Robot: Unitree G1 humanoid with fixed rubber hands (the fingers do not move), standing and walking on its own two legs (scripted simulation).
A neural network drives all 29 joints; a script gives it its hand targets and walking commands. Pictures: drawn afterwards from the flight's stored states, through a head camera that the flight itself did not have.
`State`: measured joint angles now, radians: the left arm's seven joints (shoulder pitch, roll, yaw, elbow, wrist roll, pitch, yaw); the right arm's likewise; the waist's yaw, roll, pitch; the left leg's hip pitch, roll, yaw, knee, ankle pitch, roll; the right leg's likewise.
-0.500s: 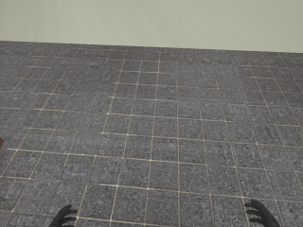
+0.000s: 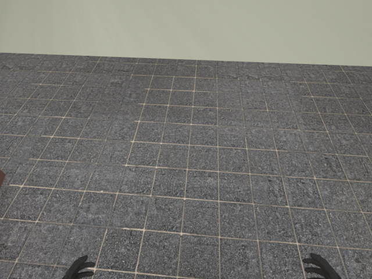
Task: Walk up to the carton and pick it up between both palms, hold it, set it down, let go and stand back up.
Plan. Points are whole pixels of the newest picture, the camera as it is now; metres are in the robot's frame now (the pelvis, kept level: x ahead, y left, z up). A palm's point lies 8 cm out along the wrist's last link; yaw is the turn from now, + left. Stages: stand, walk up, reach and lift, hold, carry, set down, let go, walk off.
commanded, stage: stand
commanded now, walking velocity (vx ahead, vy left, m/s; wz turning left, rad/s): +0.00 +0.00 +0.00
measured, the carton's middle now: out of the picture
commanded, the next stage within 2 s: none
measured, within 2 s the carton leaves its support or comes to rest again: neither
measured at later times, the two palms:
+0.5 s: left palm out of the picture +0.11 +0.27 -0.11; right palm out of the picture +0.11 -0.30 -0.08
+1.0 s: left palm out of the picture +0.11 +0.28 -0.11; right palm out of the picture +0.11 -0.30 -0.09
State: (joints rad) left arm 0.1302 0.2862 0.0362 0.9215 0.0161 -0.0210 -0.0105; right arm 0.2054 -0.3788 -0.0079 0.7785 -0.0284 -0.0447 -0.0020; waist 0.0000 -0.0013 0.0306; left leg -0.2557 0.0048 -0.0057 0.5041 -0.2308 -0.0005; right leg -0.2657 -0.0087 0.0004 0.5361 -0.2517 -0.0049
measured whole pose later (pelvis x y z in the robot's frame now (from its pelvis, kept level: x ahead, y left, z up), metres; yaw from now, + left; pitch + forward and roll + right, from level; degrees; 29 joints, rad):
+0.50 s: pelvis +0.00 +0.00 +0.00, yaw +0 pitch -2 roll +0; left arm 0.12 0.29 0.03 0.97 0.02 -0.02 -0.01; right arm 0.20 -0.38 -0.01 0.81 -0.03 -0.04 0.00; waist 0.00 0.00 0.03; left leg -0.22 0.01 -0.01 0.46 -0.21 0.00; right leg -0.23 -0.01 0.00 0.48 -0.23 0.00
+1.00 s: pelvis +0.00 +0.00 +0.01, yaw +0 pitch -1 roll +0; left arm 0.12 0.29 0.03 0.99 0.01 -0.02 -0.01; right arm 0.20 -0.38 -0.01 0.84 -0.03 -0.04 0.00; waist 0.00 -0.01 0.03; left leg -0.21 0.01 -0.01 0.44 -0.20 0.00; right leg -0.22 -0.01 0.00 0.45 -0.21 0.00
